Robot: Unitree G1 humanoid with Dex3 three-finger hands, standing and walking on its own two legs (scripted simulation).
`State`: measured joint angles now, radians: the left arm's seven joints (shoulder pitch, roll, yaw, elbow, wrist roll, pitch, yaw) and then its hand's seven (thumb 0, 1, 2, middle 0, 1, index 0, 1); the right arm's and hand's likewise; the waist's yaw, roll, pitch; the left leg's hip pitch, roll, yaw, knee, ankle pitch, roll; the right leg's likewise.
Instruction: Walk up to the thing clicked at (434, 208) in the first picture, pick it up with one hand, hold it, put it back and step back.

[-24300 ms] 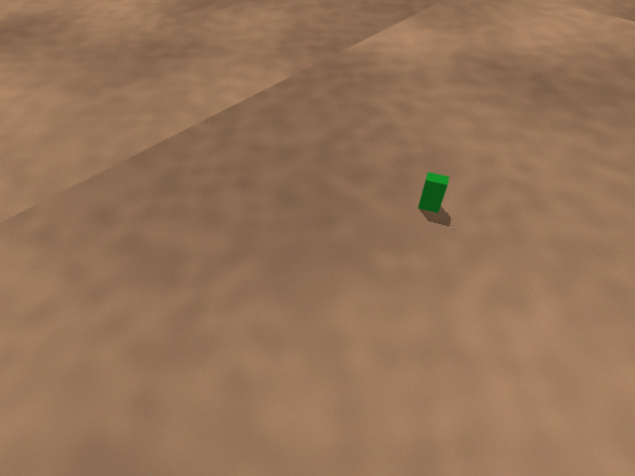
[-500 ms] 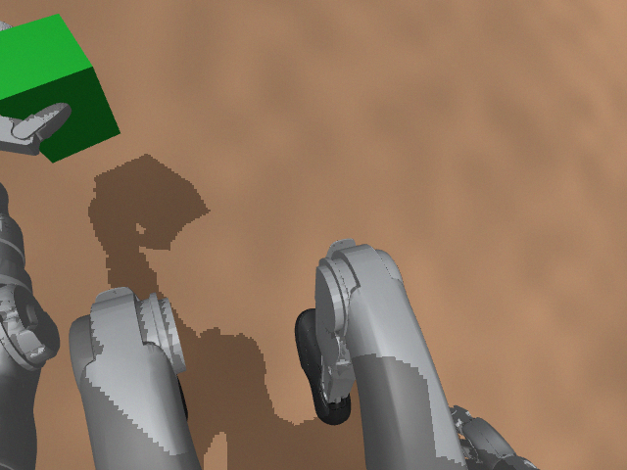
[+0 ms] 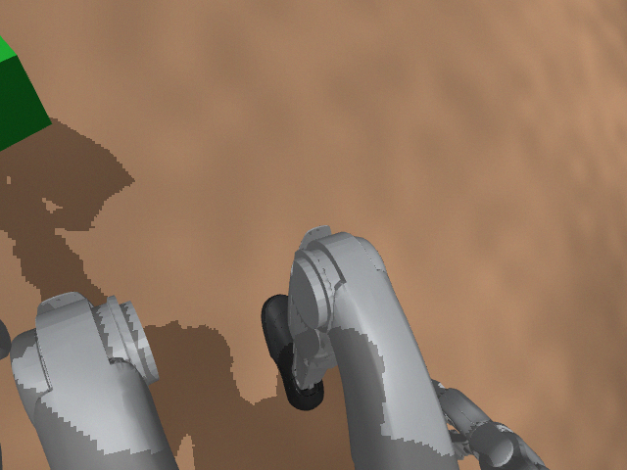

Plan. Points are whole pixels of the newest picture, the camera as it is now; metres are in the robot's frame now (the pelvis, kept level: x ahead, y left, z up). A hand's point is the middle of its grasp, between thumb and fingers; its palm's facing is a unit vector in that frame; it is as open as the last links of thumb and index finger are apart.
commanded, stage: lower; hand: left
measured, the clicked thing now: out of the picture +0.54 +0.25 -0.17
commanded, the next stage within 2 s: loosen in 0.82 s
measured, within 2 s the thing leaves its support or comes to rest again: rests again in 1.08 s
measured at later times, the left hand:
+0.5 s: hand out of the picture +0.53 +0.27 -0.16, palm faces +0.31 -0.95 -0.02, open 9.7 cm
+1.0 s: hand out of the picture +0.52 +0.27 -0.17, palm faces +0.30 -0.95 -0.02, open 9.7 cm
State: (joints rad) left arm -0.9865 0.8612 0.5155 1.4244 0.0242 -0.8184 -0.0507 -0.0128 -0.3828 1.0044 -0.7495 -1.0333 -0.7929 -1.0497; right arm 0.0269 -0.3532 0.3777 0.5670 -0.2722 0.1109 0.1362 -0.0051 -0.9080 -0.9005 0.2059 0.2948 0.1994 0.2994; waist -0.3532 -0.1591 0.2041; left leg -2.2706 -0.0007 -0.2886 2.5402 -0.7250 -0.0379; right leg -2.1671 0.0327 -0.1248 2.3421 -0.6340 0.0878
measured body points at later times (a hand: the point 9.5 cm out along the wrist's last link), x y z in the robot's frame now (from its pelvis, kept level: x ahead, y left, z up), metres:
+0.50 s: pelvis +0.00 +0.01 +0.00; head +0.28 +0.15 +0.31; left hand +0.51 +0.32 -0.15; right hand +0.09 -0.26 -0.05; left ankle +0.07 +0.13 -0.28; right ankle +0.13 -0.13 -0.28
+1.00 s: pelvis +0.00 +0.01 +0.00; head +0.28 +0.17 +0.31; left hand +0.50 +0.32 -0.17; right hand +0.10 -0.25 -0.04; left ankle +0.07 +0.13 -0.28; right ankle +0.13 -0.13 -0.28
